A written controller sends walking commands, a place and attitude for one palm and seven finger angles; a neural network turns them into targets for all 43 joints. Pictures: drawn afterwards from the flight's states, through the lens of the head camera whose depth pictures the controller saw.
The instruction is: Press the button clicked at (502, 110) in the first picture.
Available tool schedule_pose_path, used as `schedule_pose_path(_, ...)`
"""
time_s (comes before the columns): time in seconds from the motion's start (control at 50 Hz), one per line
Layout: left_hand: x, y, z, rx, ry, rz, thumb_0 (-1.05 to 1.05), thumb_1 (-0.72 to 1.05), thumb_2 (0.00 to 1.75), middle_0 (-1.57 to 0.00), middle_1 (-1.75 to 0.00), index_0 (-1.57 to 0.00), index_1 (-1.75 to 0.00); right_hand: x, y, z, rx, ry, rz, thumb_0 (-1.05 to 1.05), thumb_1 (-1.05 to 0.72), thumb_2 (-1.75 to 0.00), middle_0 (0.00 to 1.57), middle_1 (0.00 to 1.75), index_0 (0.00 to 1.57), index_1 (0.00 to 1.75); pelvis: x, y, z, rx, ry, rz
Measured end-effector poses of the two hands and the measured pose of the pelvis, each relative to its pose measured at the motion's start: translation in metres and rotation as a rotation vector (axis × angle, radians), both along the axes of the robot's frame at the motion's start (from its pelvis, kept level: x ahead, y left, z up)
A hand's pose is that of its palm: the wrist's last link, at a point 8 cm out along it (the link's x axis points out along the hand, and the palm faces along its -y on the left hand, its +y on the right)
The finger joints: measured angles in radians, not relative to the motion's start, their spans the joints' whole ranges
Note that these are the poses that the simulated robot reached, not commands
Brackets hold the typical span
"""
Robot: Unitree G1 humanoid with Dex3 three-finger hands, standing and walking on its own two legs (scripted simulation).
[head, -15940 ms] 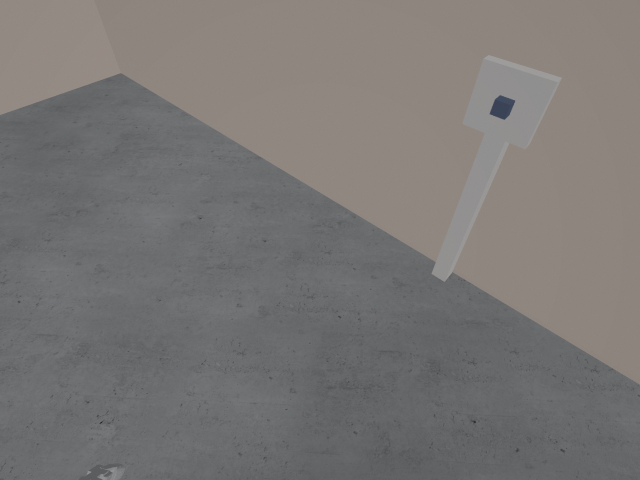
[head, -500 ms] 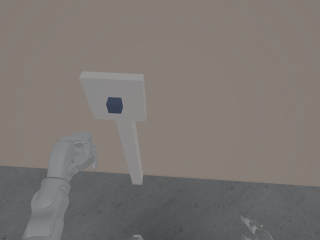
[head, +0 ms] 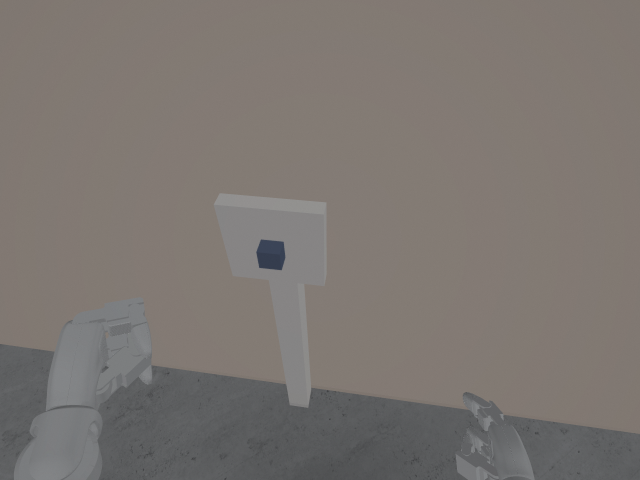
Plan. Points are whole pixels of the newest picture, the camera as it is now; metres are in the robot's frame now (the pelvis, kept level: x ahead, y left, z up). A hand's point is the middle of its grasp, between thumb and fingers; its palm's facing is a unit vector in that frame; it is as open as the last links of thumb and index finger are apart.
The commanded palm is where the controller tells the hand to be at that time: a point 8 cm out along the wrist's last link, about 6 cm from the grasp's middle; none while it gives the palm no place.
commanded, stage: draw the hand back to the body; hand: left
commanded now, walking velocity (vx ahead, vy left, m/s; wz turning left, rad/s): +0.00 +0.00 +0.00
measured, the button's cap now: (271, 253) +0.47 +0.14 -0.01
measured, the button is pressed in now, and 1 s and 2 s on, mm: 0 0 0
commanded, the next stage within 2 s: step back with the hand held close in 0.58 s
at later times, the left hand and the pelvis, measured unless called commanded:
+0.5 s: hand (79, 363) +0.17 +0.24 +0.16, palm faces +0.40 -0.83 -0.38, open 3.1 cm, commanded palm +0.12 +0.28 +0.18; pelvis +0.00 +0.00 +0.00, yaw +0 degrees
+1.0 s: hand (102, 359) +0.18 +0.22 +0.15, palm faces +0.29 -0.83 -0.48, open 3.1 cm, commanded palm +0.12 +0.27 +0.18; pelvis -0.01 -0.01 +0.01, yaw -2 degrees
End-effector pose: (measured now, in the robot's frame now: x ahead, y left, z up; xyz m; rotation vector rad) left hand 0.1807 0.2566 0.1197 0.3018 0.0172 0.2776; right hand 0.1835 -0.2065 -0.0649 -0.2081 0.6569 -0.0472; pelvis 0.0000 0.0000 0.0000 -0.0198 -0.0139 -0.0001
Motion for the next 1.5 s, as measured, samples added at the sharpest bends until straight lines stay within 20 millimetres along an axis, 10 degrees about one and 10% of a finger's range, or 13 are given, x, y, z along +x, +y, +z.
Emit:
schedule_pose_path(0.38, -0.042, 0.023, 0.066, 0.185, -0.154, 0.082, 0.02, 0.90, 0.89, -1.30, -1.50, -1.31, -1.50, -0.008, -0.012, -0.004, 0.005, 0.015, -0.010, 0.01, -0.90, -0.90, 0.20, 0.30, 0.20, 0.30, 0.003, -0.001, 0.004, 0.004, -0.037, -0.004)
schedule_pose_path(1.08, -0.036, 0.011, 0.059, 0.254, -0.100, -0.036, 0.02, 0.89, 0.89, -1.30, -1.50, -1.31, -1.50, -0.052, -0.047, -0.012, -0.042, 0.150, -0.150, 0.01, -0.90, -0.90, 0.20, 0.30, 0.20, 0.30, -0.020, -0.005, 0.004, 0.001, 0.035, -0.032)
schedule_pose_path(1.5, -0.099, 0.042, 0.056, 0.284, -0.199, 0.006, 0.02, 0.89, 0.89, -1.30, -1.50, -1.31, -1.50, -0.094, -0.012, -0.008, -0.082, 0.077, -0.087, 0.01, -0.90, -0.90, 0.20, 0.30, 0.20, 0.30, -0.074, 0.017, -0.008, -0.022, 0.028, -0.007)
